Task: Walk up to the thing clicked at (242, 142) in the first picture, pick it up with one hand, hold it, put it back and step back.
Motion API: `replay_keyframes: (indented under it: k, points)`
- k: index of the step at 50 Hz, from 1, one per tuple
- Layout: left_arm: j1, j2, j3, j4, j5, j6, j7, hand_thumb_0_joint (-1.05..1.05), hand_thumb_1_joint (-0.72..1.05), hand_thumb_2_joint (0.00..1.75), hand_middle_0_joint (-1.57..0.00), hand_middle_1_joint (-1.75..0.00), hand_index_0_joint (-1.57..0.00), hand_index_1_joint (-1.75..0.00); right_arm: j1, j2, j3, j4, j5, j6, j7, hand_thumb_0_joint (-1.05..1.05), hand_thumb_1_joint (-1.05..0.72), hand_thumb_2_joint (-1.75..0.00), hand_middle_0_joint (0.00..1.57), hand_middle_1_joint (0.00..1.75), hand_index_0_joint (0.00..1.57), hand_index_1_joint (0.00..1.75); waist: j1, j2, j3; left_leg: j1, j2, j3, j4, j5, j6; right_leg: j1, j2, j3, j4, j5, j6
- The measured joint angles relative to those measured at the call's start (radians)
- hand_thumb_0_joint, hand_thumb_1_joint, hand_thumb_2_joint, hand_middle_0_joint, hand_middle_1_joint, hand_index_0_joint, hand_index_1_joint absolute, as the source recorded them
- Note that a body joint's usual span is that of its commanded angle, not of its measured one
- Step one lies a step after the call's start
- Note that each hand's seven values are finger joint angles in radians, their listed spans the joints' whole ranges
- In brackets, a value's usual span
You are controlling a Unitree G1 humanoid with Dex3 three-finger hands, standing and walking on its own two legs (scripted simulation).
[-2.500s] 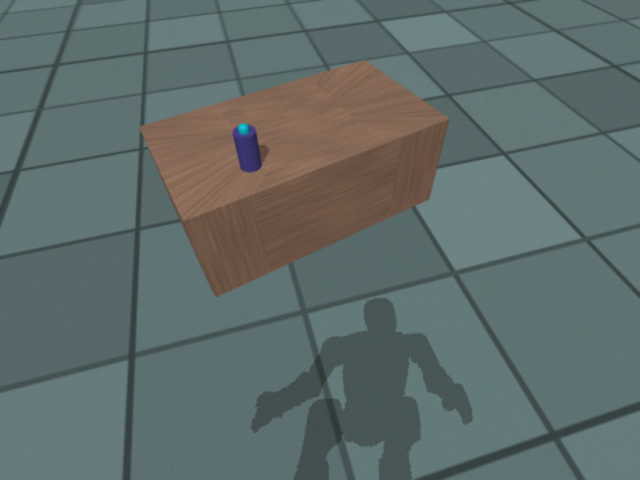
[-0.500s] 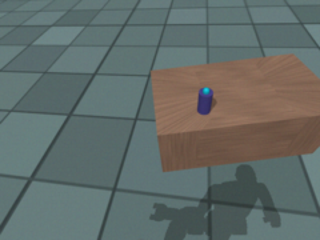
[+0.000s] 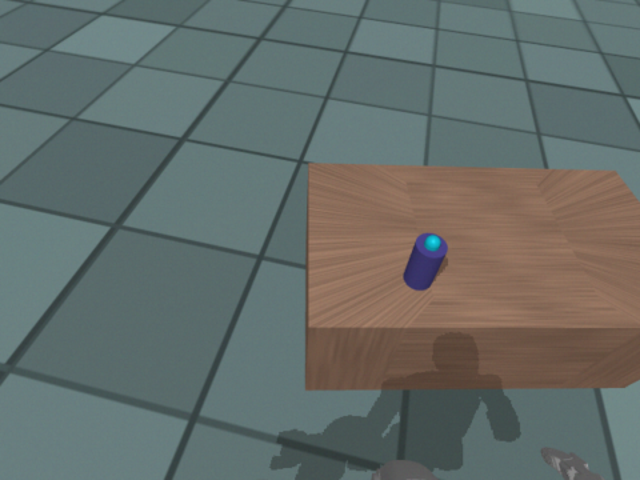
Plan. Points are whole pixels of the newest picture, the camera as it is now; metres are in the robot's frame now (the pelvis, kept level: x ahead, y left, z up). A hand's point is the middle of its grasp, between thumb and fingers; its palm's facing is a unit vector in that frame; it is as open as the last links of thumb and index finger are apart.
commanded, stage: walk up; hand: right
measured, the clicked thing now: (425, 259) +0.61 -0.24 -0.26
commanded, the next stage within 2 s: stand in 1.84 s
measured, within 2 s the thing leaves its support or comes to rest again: neither
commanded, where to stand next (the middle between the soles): +0.17 -0.03 m, yaw +0 degrees
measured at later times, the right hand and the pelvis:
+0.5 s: hand (555, 476) +0.16 -0.32 -0.17, palm faces -0.12 +0.94 -0.32, open 7.4 cm; pelvis +0.07 -0.07 -0.01, yaw +3 degrees
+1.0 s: hand (527, 439) +0.20 -0.28 -0.14, palm faces -0.10 +0.93 -0.34, open 7.4 cm; pelvis +0.09 -0.04 +0.01, yaw +3 degrees
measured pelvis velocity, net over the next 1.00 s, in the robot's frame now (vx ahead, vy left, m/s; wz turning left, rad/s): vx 0.09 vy -0.04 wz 0.06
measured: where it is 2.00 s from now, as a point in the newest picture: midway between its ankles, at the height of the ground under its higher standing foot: outside the picture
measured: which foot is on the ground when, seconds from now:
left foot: down 0.00-0.26, up 0.28-0.56, down 0.58-1.00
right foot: up 0.00-0.22, down 0.24-1.00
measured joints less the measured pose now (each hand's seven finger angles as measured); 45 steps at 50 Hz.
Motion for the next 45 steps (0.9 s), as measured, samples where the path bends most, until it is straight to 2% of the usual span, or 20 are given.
replay_keyframes:
  k: [3, 7, 9, 11, 12, 13, 14, 15, 18, 22, 27, 31, 32, 34, 36, 38, 40, 42, 45]
  points:
    - [-0.021, 0.012, 0.011, -0.013, -0.002, -0.006, -0.009, 0.00, 0.91, 0.90, -0.21, -0.30, -0.20, -0.30, 0.032, -0.001, 0.008, 0.006, -0.002, -0.006, 0.001, 0.00, -0.90, -0.90, 0.21, 0.30, 0.21, 0.30, -0.011, -0.010, -0.007, 0.050, -0.002, -0.011, -0.047, -0.001, -0.010, -0.065, -0.038, 0.026, -0.079, 0.078, 0.015]
    - [-0.039, 0.017, 0.018, -0.007, -0.002, -0.012, -0.011, 0.00, 0.91, 0.90, -0.21, -0.30, -0.20, -0.30, 0.057, -0.023, 0.005, 0.021, -0.010, 0.004, 0.001, 0.00, -0.90, -0.90, 0.21, 0.30, 0.21, 0.30, -0.021, 0.004, -0.015, 0.082, 0.006, -0.017, -0.058, -0.028, -0.021, -0.082, -0.066, 0.020, -0.265, 0.142, 0.040]
    - [-0.049, 0.016, 0.019, 0.005, -0.003, -0.018, -0.004, 0.00, 0.91, 0.90, -0.21, -0.30, -0.20, -0.30, 0.056, -0.037, 0.002, 0.028, -0.013, 0.017, -0.002, 0.00, -0.90, -0.90, 0.21, 0.30, 0.21, 0.30, -0.029, 0.022, -0.014, 0.078, 0.016, -0.023, -0.033, -0.054, -0.034, -0.064, -0.060, 0.009, -0.352, 0.181, 0.045]
    - [-0.057, 0.015, 0.019, 0.018, -0.002, -0.030, 0.008, 0.00, 0.91, 0.90, -0.21, -0.30, -0.20, -0.30, 0.051, -0.049, -0.001, 0.037, -0.010, 0.033, -0.006, 0.00, -0.90, -0.90, 0.21, 0.30, 0.21, 0.30, -0.035, 0.044, -0.013, 0.059, 0.028, -0.036, 0.023, -0.095, -0.048, -0.016, -0.037, -0.006, -0.452, 0.253, 0.042]
    - [-0.059, 0.016, 0.018, 0.023, -0.001, -0.039, 0.015, 0.00, 0.91, 0.90, -0.21, -0.30, -0.20, -0.30, 0.049, -0.054, -0.002, 0.041, -0.006, 0.041, -0.009, 0.00, -0.90, -0.90, 0.21, 0.30, 0.21, 0.30, -0.034, 0.053, -0.013, 0.043, 0.034, -0.041, 0.068, -0.125, -0.050, 0.017, -0.024, -0.010, -0.502, 0.255, 0.050]
    - [-0.070, 0.003, 0.019, 0.034, 0.003, -0.047, 0.023, 0.00, 0.91, 0.90, -0.21, -0.30, -0.20, -0.30, 0.037, -0.063, -0.005, 0.052, -0.001, 0.052, -0.014, 0.00, -0.90, -0.90, 0.21, 0.30, 0.21, 0.30, -0.030, 0.084, -0.005, 0.020, 0.054, -0.055, 0.126, -0.151, -0.035, 0.021, -0.003, -0.020, -0.495, 0.224, 0.058]
    - [-0.081, -0.010, 0.015, 0.040, 0.006, -0.051, 0.029, 0.00, 0.91, 0.90, -0.21, -0.30, -0.20, -0.30, 0.021, -0.068, -0.007, 0.063, 0.002, 0.064, -0.021, 0.01, -0.90, -0.90, 0.21, 0.30, 0.21, 0.30, -0.028, 0.108, 0.005, -0.003, 0.054, -0.080, 0.183, -0.187, -0.025, 0.017, 0.009, -0.030, -0.474, 0.208, 0.058]
    - [-0.091, -0.021, 0.007, 0.042, 0.006, -0.052, 0.032, 0.00, 0.91, 0.90, -0.20, -0.30, -0.20, -0.30, 0.008, -0.069, -0.008, 0.072, 0.004, 0.075, -0.027, 0.01, -0.90, -0.90, 0.20, 0.30, 0.20, 0.30, -0.027, 0.121, 0.015, -0.024, 0.039, -0.097, 0.234, -0.229, -0.020, 0.015, 0.009, -0.035, -0.459, 0.199, 0.055]
    - [-0.120, -0.052, -0.020, 0.042, 0.007, -0.046, 0.035, 0.00, 0.91, 0.90, -0.21, -0.30, -0.20, -0.30, -0.020, -0.068, -0.002, 0.097, 0.004, 0.092, -0.032, 0.01, -0.90, -0.90, 0.20, 0.30, 0.20, 0.30, -0.015, 0.137, 0.027, -0.073, 0.004, -0.084, 0.326, -0.300, -0.014, 0.021, -0.006, -0.036, -0.458, 0.196, 0.045]
    - [-0.146, -0.064, -0.035, 0.041, 0.015, -0.041, 0.037, 0.00, 0.90, 0.90, -0.21, -0.30, -0.20, -0.30, -0.043, -0.056, 0.003, 0.124, 0.000, 0.104, -0.022, 0.01, -0.91, -0.90, 0.20, 0.30, 0.20, 0.30, -0.006, 0.139, 0.020, -0.098, 0.003, -0.065, 0.318, -0.264, -0.014, 0.023, -0.017, -0.045, -0.471, 0.197, 0.042]
    - [-0.168, -0.044, -0.028, 0.049, 0.015, -0.031, 0.044, 0.00, 0.90, 0.90, -0.21, -0.30, -0.21, -0.30, -0.055, -0.043, 0.003, 0.161, -0.014, 0.114, -0.011, 0.00, -0.90, -0.90, 0.20, 0.30, 0.20, 0.30, -0.001, 0.113, -0.001, -0.062, 0.015, -0.053, 0.209, -0.235, -0.018, 0.015, -0.026, -0.060, -0.453, 0.183, 0.045]
    - [-0.190, -0.013, -0.021, 0.077, 0.004, -0.007, 0.049, 0.00, 0.90, 0.90, -0.21, -0.30, -0.21, -0.30, -0.063, -0.032, -0.006, 0.193, -0.026, 0.101, -0.009, 0.00, -0.90, -0.90, 0.20, 0.30, 0.20, 0.30, 0.000, 0.048, -0.006, -0.009, -0.013, -0.019, 0.103, -0.106, -0.031, -0.003, -0.061, -0.039, -0.399, 0.156, 0.060]
    - [-0.190, -0.012, -0.020, 0.089, 0.000, 0.000, 0.051, 0.00, 0.90, 0.90, -0.21, -0.30, -0.20, -0.30, -0.062, -0.030, -0.006, 0.198, -0.030, 0.099, -0.008, 0.00, -0.90, -0.90, 0.20, 0.30, 0.20, 0.30, -0.001, 0.037, -0.014, -0.004, -0.017, -0.012, 0.099, -0.106, -0.033, -0.004, -0.058, -0.026, -0.392, 0.129, 0.055]
    - [-0.184, -0.014, -0.022, 0.117, -0.004, 0.011, 0.051, 0.00, 0.90, 0.90, -0.21, -0.30, -0.20, -0.30, -0.058, -0.032, -0.005, 0.204, -0.031, 0.100, -0.004, 0.00, -0.90, -0.90, 0.20, 0.30, 0.20, 0.30, -0.015, 0.046, -0.038, -0.008, -0.002, -0.023, 0.100, -0.116, -0.023, -0.004, -0.021, -0.013, -0.365, 0.019, 0.039]
    - [-0.179, -0.006, -0.020, 0.138, -0.008, 0.011, 0.049, 0.00, 0.90, 0.90, -0.21, -0.30, -0.20, -0.30, -0.059, -0.027, 0.000, 0.210, -0.033, 0.101, -0.005, 0.00, -0.90, -0.90, 0.20, 0.30, 0.20, 0.30, -0.024, 0.044, -0.049, -0.003, 0.007, -0.032, 0.087, -0.113, -0.021, 0.014, 0.007, -0.008, -0.355, -0.011, 0.029]
    - [-0.174, 0.003, -0.018, 0.154, -0.013, 0.002, 0.049, 0.00, 0.91, 0.90, -0.21, -0.30, -0.20, -0.30, -0.065, -0.021, 0.006, 0.216, -0.032, 0.096, -0.008, 0.00, -0.90, -0.90, 0.20, 0.30, 0.20, 0.30, -0.022, 0.032, -0.053, -0.003, 0.007, -0.029, 0.076, -0.107, -0.029, 0.054, 0.017, -0.009, -0.409, 0.023, 0.024]
    - [-0.179, -0.005, -0.018, 0.175, -0.013, -0.009, 0.055, 0.00, 0.91, 0.90, -0.21, -0.30, -0.20, -0.30, -0.085, -0.026, 0.009, 0.224, -0.024, 0.094, -0.009, 0.00, -0.90, -0.90, 0.20, 0.30, 0.20, 0.30, -0.015, 0.046, -0.037, -0.002, 0.020, -0.031, 0.087, -0.115, -0.034, 0.096, 0.034, -0.016, -0.492, 0.139, 0.042]
    - [-0.181, -0.021, -0.026, 0.193, -0.007, -0.019, 0.057, 0.00, 0.91, 0.90, -0.21, -0.30, -0.20, -0.30, -0.108, -0.028, 0.011, 0.230, -0.014, 0.097, -0.012, 0.01, -0.90, -0.90, 0.20, 0.30, 0.20, 0.30, -0.012, 0.074, -0.021, 0.006, 0.036, -0.041, 0.085, -0.114, -0.037, 0.121, 0.049, -0.027, -0.526, 0.157, 0.056]
    - [-0.177, -0.026, -0.042, 0.214, -0.004, -0.017, 0.049, 0.00, 0.91, 0.90, -0.21, -0.30, -0.20, -0.30, -0.133, -0.016, 0.015, 0.236, -0.012, 0.091, -0.015, 0.01, -0.90, -0.90, 0.20, 0.30, 0.20, 0.30, -0.008, 0.066, -0.023, 0.032, 0.017, -0.026, 0.032, -0.091, -0.033, 0.126, 0.031, -0.012, -0.539, 0.156, 0.064]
